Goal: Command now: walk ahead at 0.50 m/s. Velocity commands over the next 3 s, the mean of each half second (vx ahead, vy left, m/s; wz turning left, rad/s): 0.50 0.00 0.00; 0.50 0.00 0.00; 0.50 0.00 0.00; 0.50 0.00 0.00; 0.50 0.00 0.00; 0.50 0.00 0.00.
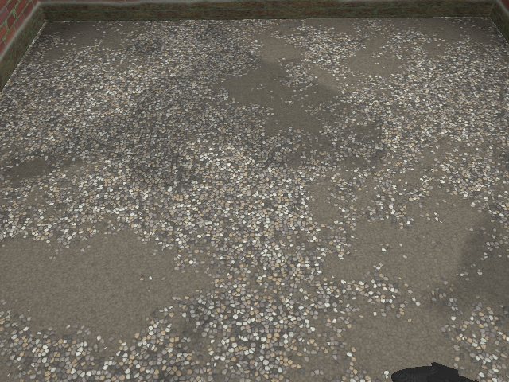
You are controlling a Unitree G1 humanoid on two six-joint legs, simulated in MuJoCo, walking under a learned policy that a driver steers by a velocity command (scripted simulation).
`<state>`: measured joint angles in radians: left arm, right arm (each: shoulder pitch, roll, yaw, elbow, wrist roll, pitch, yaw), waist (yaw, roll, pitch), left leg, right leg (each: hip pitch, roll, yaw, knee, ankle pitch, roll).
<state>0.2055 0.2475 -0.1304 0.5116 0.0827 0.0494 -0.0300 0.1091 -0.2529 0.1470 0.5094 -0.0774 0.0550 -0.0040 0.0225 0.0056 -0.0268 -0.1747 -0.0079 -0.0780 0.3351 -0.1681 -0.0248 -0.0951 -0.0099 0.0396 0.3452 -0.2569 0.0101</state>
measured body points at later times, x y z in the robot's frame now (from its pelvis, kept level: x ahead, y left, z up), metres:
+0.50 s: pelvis +0.00 +0.00 +0.00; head +0.00 +0.00 +0.45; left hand +0.17 +0.22 -0.08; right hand +0.21 -0.19 -0.07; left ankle +0.01 +0.14 -0.75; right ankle -0.05 -0.13 -0.75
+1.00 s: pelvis +0.00 +0.01 +0.00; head +0.00 +0.00 +0.45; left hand +0.16 +0.22 -0.08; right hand +0.21 -0.19 -0.07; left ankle +0.01 +0.14 -0.75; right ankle -0.05 -0.13 -0.75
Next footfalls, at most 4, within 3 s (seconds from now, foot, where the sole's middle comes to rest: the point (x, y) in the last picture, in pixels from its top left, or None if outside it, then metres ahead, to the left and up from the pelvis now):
none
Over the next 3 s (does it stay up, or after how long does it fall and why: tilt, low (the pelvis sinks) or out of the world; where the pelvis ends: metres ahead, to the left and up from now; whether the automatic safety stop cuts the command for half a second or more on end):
stays up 0.00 0.01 0.00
